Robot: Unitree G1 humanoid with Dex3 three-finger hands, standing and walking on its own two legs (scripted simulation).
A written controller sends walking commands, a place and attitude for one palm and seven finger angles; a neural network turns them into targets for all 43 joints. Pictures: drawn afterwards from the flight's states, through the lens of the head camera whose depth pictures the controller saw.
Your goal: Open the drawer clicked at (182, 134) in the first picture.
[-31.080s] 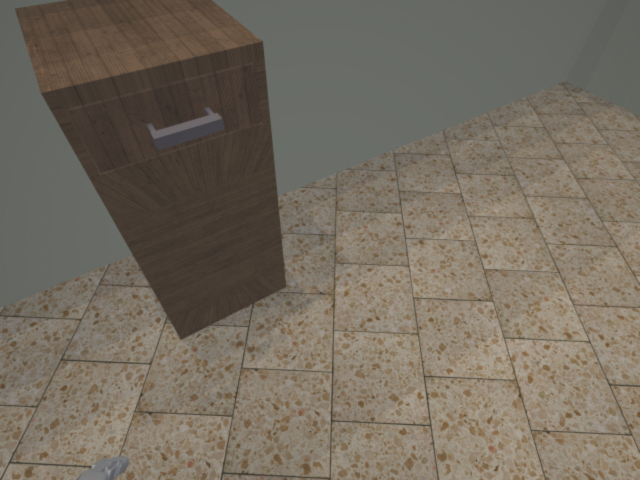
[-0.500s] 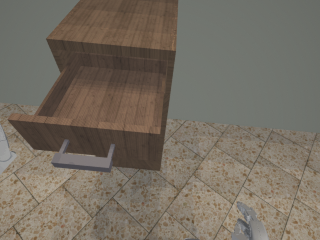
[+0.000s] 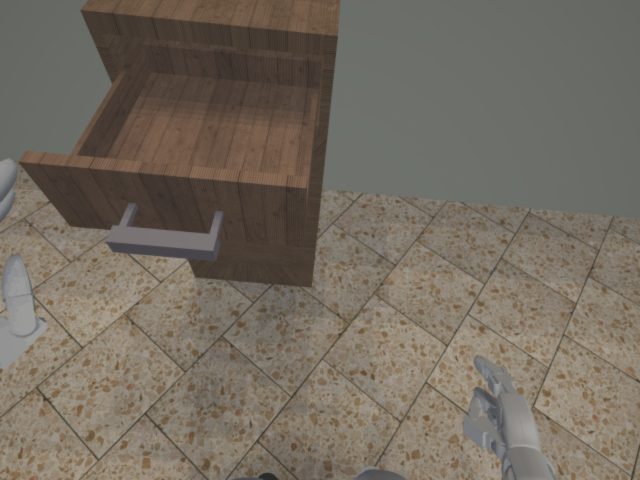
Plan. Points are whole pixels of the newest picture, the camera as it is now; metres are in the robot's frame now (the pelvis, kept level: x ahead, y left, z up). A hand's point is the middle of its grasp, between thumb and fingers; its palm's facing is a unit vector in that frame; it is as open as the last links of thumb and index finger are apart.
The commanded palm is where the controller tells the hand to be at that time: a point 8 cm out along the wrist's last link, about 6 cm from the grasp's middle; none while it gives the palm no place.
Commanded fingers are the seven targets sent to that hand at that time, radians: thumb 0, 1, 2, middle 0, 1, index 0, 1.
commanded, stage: stop stepping back and stand still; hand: left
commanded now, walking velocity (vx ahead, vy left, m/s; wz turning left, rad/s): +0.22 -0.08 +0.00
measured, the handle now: (169, 229) +0.41 +0.23 +0.02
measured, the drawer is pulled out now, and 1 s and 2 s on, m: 0.30 0.30 0.30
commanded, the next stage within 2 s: let the arm hang, fingers relaxed in 0.82 s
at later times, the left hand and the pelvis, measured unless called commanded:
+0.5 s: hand out of the picture +0.07 +0.20 +0.19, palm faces +0.41 -0.81 -0.41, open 7.4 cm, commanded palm +0.00 +0.25 +0.21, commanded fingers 0.00 0.90 0.90 -0.20 -0.30 -0.20 -0.30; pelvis -0.12 -0.03 -0.01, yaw +2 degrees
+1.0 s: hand out of the picture +0.06 +0.22 +0.11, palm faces +0.36 -0.82 -0.44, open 7.4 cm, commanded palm none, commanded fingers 0.00 0.90 0.90 -0.20 -0.30 -0.20 -0.30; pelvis -0.14 -0.03 -0.01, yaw +9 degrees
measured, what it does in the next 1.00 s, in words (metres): walks backwards: right foot, then left foot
